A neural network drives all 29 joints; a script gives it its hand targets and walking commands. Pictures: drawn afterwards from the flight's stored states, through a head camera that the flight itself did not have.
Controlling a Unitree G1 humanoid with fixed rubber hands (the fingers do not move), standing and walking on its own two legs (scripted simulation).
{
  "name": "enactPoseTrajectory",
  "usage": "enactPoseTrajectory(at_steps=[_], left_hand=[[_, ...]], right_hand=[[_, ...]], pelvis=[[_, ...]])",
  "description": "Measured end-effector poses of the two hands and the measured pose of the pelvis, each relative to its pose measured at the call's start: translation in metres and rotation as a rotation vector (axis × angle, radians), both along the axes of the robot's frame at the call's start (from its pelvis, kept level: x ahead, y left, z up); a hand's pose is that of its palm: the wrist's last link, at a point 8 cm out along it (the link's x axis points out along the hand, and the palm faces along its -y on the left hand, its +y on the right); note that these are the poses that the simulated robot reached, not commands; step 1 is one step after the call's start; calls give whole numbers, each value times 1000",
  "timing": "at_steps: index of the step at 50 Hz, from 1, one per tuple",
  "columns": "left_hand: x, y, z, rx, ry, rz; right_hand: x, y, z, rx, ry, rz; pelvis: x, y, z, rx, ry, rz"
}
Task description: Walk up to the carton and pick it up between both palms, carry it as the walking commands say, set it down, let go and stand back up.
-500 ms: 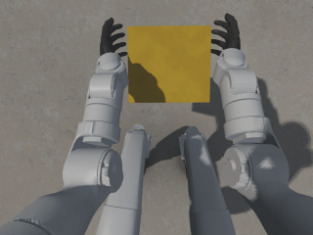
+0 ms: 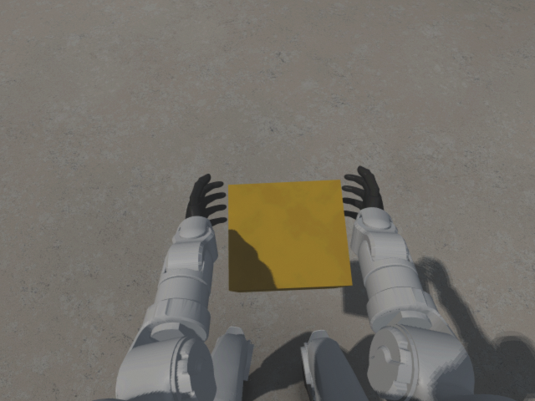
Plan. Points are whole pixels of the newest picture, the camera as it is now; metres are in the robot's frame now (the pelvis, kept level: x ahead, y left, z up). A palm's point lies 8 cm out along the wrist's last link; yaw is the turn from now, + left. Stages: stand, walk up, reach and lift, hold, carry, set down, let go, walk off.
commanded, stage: reach and lift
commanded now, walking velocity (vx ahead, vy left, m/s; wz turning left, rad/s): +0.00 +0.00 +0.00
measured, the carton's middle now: (285, 240) +0.37 +0.00 -0.13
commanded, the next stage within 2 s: none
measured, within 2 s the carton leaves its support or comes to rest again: neither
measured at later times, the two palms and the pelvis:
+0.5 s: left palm (185, 211) +0.35 +0.14 +0.04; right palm (387, 211) +0.36 -0.13 +0.04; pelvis +0.02 +0.01 +0.06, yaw +0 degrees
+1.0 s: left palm (164, 205) +0.33 +0.14 +0.11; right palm (403, 197) +0.35 -0.13 +0.11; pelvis +0.03 -0.01 +0.09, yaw +2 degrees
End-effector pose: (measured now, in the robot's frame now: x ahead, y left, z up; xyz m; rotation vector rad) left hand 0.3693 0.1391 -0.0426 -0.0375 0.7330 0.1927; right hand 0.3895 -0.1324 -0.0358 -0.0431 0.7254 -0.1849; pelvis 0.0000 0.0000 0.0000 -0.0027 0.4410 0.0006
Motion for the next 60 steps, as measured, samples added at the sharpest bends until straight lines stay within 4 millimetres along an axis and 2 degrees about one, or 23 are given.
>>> enactPoseTrajectory(at_steps=[9,17,23,29,36,44,55,60], left_hand=[[-8,7,26,57,-4,112],[-13,5,52,28,-13,72],[-16,2,73,-4,-24,3],[-22,-1,88,-7,-17,-28],[-26,0,108,44,-20,-3],[-36,5,128,39,-11,14],[-39,5,162,67,-24,41],[-40,6,168,55,-5,35]], right_hand=[[-5,16,22,33,-16,-30],[-17,11,48,35,-28,-45],[-26,1,68,46,-35,-30],[-29,-3,87,28,-30,-30],[-28,3,112,26,-51,-36],[-42,4,128,44,-43,5],[-42,11,162,5,-66,-28],[-43,10,170,13,-44,-9]], pelvis=[[17,1,25,-9,-29,14],[26,7,45,-7,-75,9],[25,9,57,-2,-144,-2],[22,8,65,4,-221,-4],[24,1,74,3,-283,7],[32,-7,84,2,-356,20],[33,-3,90,6,-465,34],[36,-1,93,5,-490,28]])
